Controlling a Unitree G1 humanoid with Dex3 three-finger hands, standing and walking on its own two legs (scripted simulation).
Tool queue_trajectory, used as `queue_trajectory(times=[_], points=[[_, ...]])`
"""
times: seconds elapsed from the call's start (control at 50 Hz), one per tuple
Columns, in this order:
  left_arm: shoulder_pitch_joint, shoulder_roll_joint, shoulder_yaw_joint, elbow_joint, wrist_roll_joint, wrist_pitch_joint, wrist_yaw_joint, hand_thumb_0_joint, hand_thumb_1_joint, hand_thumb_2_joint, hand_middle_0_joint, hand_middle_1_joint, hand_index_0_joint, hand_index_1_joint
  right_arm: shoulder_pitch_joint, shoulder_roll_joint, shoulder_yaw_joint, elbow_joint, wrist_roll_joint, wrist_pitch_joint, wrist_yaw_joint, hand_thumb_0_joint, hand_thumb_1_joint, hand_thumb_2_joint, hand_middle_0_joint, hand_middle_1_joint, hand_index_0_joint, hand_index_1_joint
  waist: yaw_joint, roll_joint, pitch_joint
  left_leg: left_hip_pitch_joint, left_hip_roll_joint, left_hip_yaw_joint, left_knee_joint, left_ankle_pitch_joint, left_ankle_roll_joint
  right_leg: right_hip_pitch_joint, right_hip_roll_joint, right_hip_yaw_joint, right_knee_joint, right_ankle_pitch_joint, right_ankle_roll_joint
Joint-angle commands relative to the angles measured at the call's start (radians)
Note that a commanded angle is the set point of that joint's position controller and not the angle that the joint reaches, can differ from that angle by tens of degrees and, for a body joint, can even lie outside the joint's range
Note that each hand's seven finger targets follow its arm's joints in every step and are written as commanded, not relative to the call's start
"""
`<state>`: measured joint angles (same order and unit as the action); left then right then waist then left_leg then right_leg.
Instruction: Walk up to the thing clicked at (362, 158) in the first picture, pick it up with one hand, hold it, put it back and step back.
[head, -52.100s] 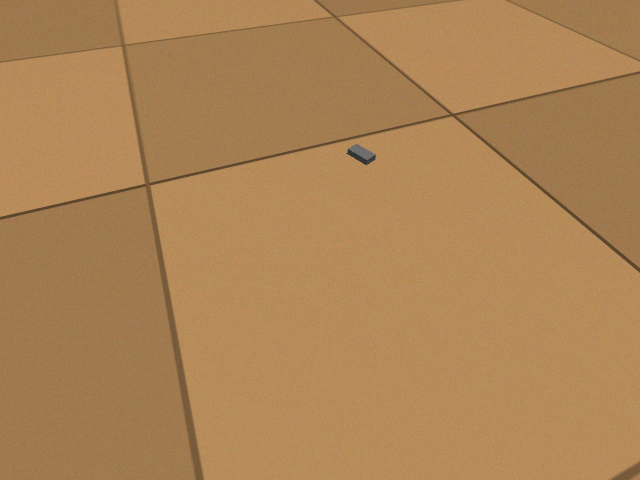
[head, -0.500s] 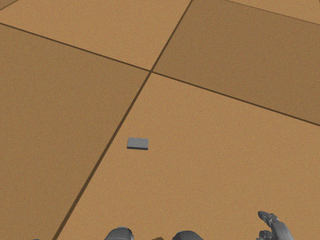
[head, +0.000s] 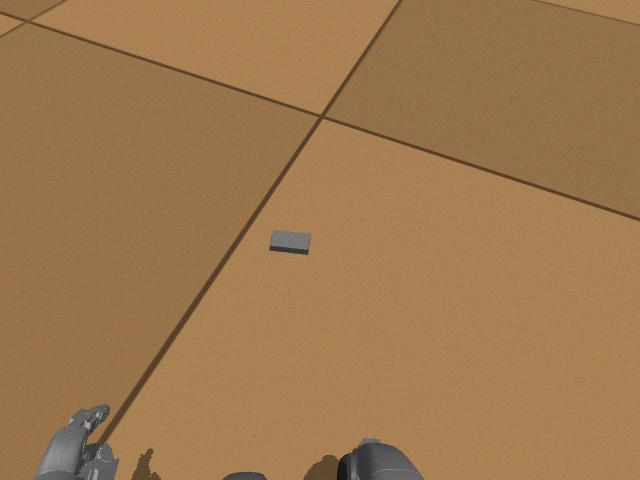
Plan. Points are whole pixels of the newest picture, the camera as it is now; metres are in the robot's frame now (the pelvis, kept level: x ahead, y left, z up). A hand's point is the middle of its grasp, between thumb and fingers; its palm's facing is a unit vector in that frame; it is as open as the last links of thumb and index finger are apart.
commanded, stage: step back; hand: left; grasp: from above
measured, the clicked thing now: (290, 242) +0.91 +0.08 -0.73
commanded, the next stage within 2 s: stand in 1.48 s
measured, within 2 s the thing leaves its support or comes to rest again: neither
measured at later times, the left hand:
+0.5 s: hand out of the picture -0.11 +0.21 -0.13, palm faces -0.04 -0.91 -0.42, open 7.4 cm
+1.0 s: hand out of the picture -0.07 +0.20 -0.13, palm faces +0.01 -0.91 -0.42, open 7.4 cm
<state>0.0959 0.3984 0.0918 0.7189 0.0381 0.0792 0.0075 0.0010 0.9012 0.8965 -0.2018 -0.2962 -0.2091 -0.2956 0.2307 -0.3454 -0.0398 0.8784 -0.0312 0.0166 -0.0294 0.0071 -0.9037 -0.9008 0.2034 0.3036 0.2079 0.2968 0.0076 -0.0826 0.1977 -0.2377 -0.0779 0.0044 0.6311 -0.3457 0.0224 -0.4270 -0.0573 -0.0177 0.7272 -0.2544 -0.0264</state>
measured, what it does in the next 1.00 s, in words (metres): walks backwards: right foot, then left foot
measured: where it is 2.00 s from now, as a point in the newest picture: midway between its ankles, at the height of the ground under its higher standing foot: outside the picture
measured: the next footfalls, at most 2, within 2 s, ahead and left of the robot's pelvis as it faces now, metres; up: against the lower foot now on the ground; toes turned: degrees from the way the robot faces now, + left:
right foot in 0.34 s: -0.14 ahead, -0.19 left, +0.00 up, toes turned -2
left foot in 0.66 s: -0.14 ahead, +0.06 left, +0.00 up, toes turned -3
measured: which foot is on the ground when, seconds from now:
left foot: down 0.00-0.36, up 0.38-0.64, down 0.66-0.96, up 0.98-1.00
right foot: up 0.00-0.32, down 0.34-0.70, up 0.72-0.92, down 0.94-1.00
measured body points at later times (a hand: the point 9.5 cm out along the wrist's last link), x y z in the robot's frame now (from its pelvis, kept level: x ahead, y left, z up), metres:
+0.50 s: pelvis -0.15 -0.06 +0.01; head -0.13 -0.09 +0.46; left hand -0.11 +0.25 -0.10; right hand -0.05 -0.39 -0.11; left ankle -0.10 +0.10 -0.66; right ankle -0.18 -0.18 -0.72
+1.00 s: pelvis -0.16 -0.08 +0.01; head -0.14 -0.09 +0.46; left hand -0.07 +0.25 -0.10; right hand -0.10 -0.39 -0.12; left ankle -0.17 +0.06 -0.71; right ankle -0.12 -0.18 -0.72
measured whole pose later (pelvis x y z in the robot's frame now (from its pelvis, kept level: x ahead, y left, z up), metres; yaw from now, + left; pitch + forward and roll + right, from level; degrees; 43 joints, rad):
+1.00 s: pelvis -0.16 -0.08 +0.01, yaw +1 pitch -3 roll -1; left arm 0.20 0.37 0.07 0.95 0.04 -0.05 0.01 0.00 0.90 0.90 -0.20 -0.30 -0.21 -0.30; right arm 0.24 -0.39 -0.06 0.95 -0.02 0.02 0.02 0.01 -0.90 -0.90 0.20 0.30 0.21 0.30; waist -0.01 0.05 0.08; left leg -0.27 0.00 -0.11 0.75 -0.43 0.01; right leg -0.28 0.02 -0.07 0.61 -0.28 -0.03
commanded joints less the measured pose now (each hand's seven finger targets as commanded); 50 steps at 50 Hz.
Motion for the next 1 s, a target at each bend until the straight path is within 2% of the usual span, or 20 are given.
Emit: queue_trajectory(times=[0.0, 0.08, 0.22, 0.3, 0.34, 0.36, 0.38, 0.44, 0.54, 0.6, 0.64, 0.66, 0.68, 0.72, 0.76, 0.84, 0.9, 0.92, 0.94, 0.98], points=[[0.019, 0.187, 0.058, -0.088, -0.010, -0.001, 0.020, 0.000, 0.900, 0.900, -0.200, -0.300, -0.200, -0.300, -0.023, -0.443, -0.116, -0.130, -0.012, -0.033, -0.019, 0.000, -0.900, -0.900, 0.200, 0.300, 0.200, 0.300, -0.036, 0.328, -0.213, -0.116, 0.551, -0.602, -0.313, 0.381, 0.303, -0.016, 0.094, 0.183, 0.442, -0.410, 0.018], [0.101, 0.176, 0.064, -0.021, -0.023, 0.007, 0.002, 0.000, 0.900, 0.900, -0.200, -0.300, -0.200, -0.300, -0.130, -0.282, -0.071, -0.142, -0.014, -0.040, -0.031, 0.000, -0.900, -0.900, 0.200, 0.300, 0.200, 0.300, 0.048, 0.162, -0.176, -0.076, 0.319, -0.219, -0.226, 0.462, 0.184, -0.064, 0.164, 0.244, 0.630, -0.217, 0.014], [0.104, 0.155, 0.038, 0.000, -0.015, -0.038, -0.006, 0.000, 0.900, 0.900, -0.200, -0.300, -0.200, -0.300, -0.063, -0.288, -0.080, -0.131, -0.012, -0.021, -0.015, 0.000, -0.900, -0.900, 0.200, 0.300, 0.200, 0.300, -0.033, 0.297, -0.274, 0.164, 0.316, -0.180, -0.155, 0.317, 0.211, -0.009, 0.058, 0.101, 0.100, -0.264, 0.062], [0.245, 0.156, 0.047, 0.134, -0.014, -0.071, -0.004, 0.000, 0.900, 0.900, -0.200, -0.300, -0.200, -0.300, -0.098, -0.313, -0.080, -0.118, -0.002, 0.015, 0.004, 0.000, -0.900, -0.900, 0.200, 0.300, 0.200, 0.300, 0.021, 0.277, -0.335, 0.033, 0.241, -0.086, -0.010, 0.175, 0.141, 0.264, 0.096, -0.017, -0.374, -0.077, 0.013], [0.252, 0.299, 0.083, 0.131, 0.017, -0.078, 0.002, 0.000, 0.900, 0.900, -0.200, -0.300, -0.200, -0.300, -0.119, -0.183, -0.042, -0.163, 0.008, 0.014, 0.005, 0.000, -0.900, -0.900, 0.200, 0.300, 0.200, 0.300, 0.039, -0.120, -0.219, -0.431, 0.043, -0.040, 0.258, -0.205, 0.020, 0.320, -0.150, 0.461, -0.388, -0.198, -0.084], [0.154, 0.392, 0.093, 0.080, 0.020, -0.074, 0.007, 0.000, 0.900, 0.900, -0.200, -0.300, -0.200, -0.300, -0.191, -0.218, -0.065, -0.178, 0.005, 0.012, -0.012, 0.000, -0.900, -0.900, 0.200, 0.300, 0.200, 0.300, 0.082, -0.131, -0.168, -0.329, 0.040, -0.181, 0.362, -0.264, -0.028, 0.022, -0.342, 0.627, -0.459, -0.309, -0.233], [0.047, 0.379, 0.087, 0.056, 0.015, -0.076, 0.012, 0.000, 0.900, 0.900, -0.200, -0.300, -0.200, -0.300, -0.172, -0.272, -0.084, -0.142, 0.012, 0.009, -0.009, 0.000, -0.900, -0.900, 0.200, 0.300, 0.200, 0.300, 0.043, -0.131, -0.090, -0.213, 0.094, -0.191, 0.439, -0.212, -0.030, -0.158, -0.372, 0.640, -0.489, -0.370, -0.254], [-0.005, 0.236, 0.048, 0.076, 0.009, -0.099, 0.016, 0.000, 0.900, 0.900, -0.200, -0.300, -0.200, -0.300, -0.093, -0.222, -0.058, -0.070, 0.021, 0.001, 0.006, 0.000, -0.900, -0.900, 0.200, 0.300, 0.200, 0.300, -0.031, -0.035, -0.071, -0.268, 0.008, -0.147, 0.453, -0.051, -0.026, 0.043, -0.140, 0.239, -0.329, 0.047, -0.137], [0.150, 0.262, 0.062, 0.114, 0.013, -0.119, 0.013, 0.000, 0.900, 0.900, -0.200, -0.300, -0.200, -0.300, -0.119, -0.218, -0.054, -0.061, 0.002, -0.019, 0.023, 0.000, -0.900, -0.900, 0.200, 0.300, 0.200, 0.300, 0.065, -0.123, -0.124, -0.298, 0.060, -0.094, 0.179, -0.126, -0.043, 0.286, -0.157, 0.309, -0.336, -0.167, -0.143], [0.139, 0.279, 0.060, 0.115, 0.002, -0.111, 0.007, 0.000, 0.900, 0.900, -0.200, -0.300, -0.200, -0.300, -0.096, -0.223, -0.063, -0.036, -0.007, -0.035, 0.036, 0.000, -0.900, -0.900, 0.200, 0.300, 0.200, 0.300, 0.052, -0.121, -0.147, -0.161, 0.074, -0.037, -0.022, -0.189, -0.035, 0.248, -0.208, 0.317, -0.324, -0.176, -0.174], [0.118, 0.245, 0.033, 0.107, -0.006, -0.101, 0.004, 0.000, 0.900, 0.900, -0.200, -0.300, -0.200, -0.300, -0.022, -0.221, -0.075, 0.003, -0.008, -0.047, 0.036, 0.000, -0.900, -0.900, 0.200, 0.300, 0.200, 0.300, 0.002, -0.061, -0.186, 0.062, 0.039, -0.025, -0.252, -0.028, -0.001, 0.165, -0.153, 0.223, -0.201, -0.042, -0.116], [0.128, 0.196, 0.018, 0.106, -0.009, -0.102, 0.006, 0.000, 0.900, 0.900, -0.200, -0.300, -0.200, -0.300, 0.009, -0.237, -0.086, 0.017, -0.015, -0.054, 0.033, 0.000, -0.900, -0.900, 0.200, 0.300, 0.200, 0.300, -0.011, 0.023, -0.222, 0.186, 0.100, -0.156, -0.274, 0.007, 0.027, 0.080, -0.106, 0.161, -0.069, 0.040, -0.071], [0.113, 0.137, 0.003, 0.090, -0.022, -0.108, 0.004, 0.000, 0.900, 0.900, -0.200, -0.300, -0.200, -0.300, 0.046, -0.317, -0.106, 0.019, -0.019, -0.060, 0.031, 0.000, -0.900, -0.900, 0.200, 0.300, 0.200, 0.300, -0.023, 0.248, -0.245, 0.267, 0.290, -0.481, -0.333, -0.025, 0.112, -0.099, 0.039, 0.026, 0.132, -0.079, -0.008], [0.021, 0.237, 0.032, 0.099, -0.019, -0.114, 0.015, 0.000, 0.900, 0.900, -0.200, -0.300, -0.200, -0.300, 0.033, -0.385, -0.120, 0.018, -0.007, -0.054, 0.039, 0.000, -0.900, -0.900, 0.200, 0.300, 0.200, 0.300, -0.047, 0.231, -0.122, 0.059, 0.432, -0.612, -0.379, -0.195, 0.274, -0.109, 0.005, 0.069, 0.230, -0.348, -0.012], [0.080, 0.214, 0.025, 0.121, -0.024, -0.122, 0.003, 0.000, 0.900, 0.900, -0.200, -0.300, -0.200, -0.300, -0.020, -0.297, -0.094, 0.001, -0.009, -0.049, 0.043, 0.000, -0.900, -0.900, 0.200, 0.300, 0.200, 0.300, -0.010, 0.205, -0.099, 0.082, 0.318, -0.396, -0.341, -0.098, 0.209, -0.091, 0.006, 0.047, 0.151, -0.298, -0.012], [0.087, 0.176, 0.023, 0.147, -0.023, -0.134, -0.004, 0.000, 0.900, 0.900, -0.200, -0.300, -0.200, -0.300, -0.001, -0.283, -0.088, 0.007, -0.005, -0.051, 0.044, 0.000, -0.900, -0.900, 0.200, 0.300, 0.200, 0.300, -0.027, 0.248, -0.137, 0.050, 0.267, -0.304, -0.280, 0.158, 0.172, 0.043, 0.046, -0.024, -0.004, -0.178, 0.009], [0.200, 0.159, 0.025, 0.205, -0.018, -0.151, 0.013, 0.000, 0.900, 0.900, -0.200, -0.300, -0.200, -0.300, -0.080, -0.227, -0.064, -0.021, 0.014, -0.028, 0.044, 0.000, -0.900, -0.900, 0.200, 0.300, 0.200, 0.300, 0.051, 0.209, -0.196, -0.094, 0.200, -0.167, -0.077, 0.186, 0.108, 0.328, 0.091, -0.060, -0.270, 0.020, 0.003], [0.232, 0.191, 0.036, 0.221, -0.013, -0.154, 0.020, 0.000, 0.900, 0.900, -0.200, -0.300, -0.200, -0.300, -0.082, -0.171, -0.045, -0.029, 0.021, -0.023, 0.040, 0.000, -0.900, -0.900, 0.200, 0.300, 0.200, 0.300, 0.069, 0.129, -0.221, -0.187, 0.143, -0.138, 0.027, 0.106, 0.066, 0.430, 0.038, 0.038, -0.298, 0.037, -0.005], [0.261, 0.268, 0.056, 0.217, 0.005, -0.159, 0.028, 0.000, 0.900, 0.900, -0.200, -0.300, -0.200, -0.300, -0.072, -0.118, -0.028, -0.049, 0.028, -0.025, 0.034, 0.000, -0.900, -0.900, 0.200, 0.300, 0.200, 0.300, 0.083, -0.067, -0.230, -0.340, 0.001, -0.117, 0.230, -0.073, 0.012, 0.486, -0.175, 0.376, -0.409, -0.031, -0.070], [0.121, 0.328, 0.062, 0.167, 0.001, -0.154, 0.024, 0.000, 0.900, 0.900, -0.200, -0.300, -0.200, -0.300, -0.010, -0.226, -0.058, -0.004, 0.010, -0.011, 0.015, 0.000, -0.900, -0.900, 0.200, 0.300, 0.200, 0.300, 0.035, 0.013, -0.168, -0.260, 0.071, -0.163, 0.364, -0.265, -0.006, 0.237, -0.383, 0.593, -0.498, -0.313, -0.220]])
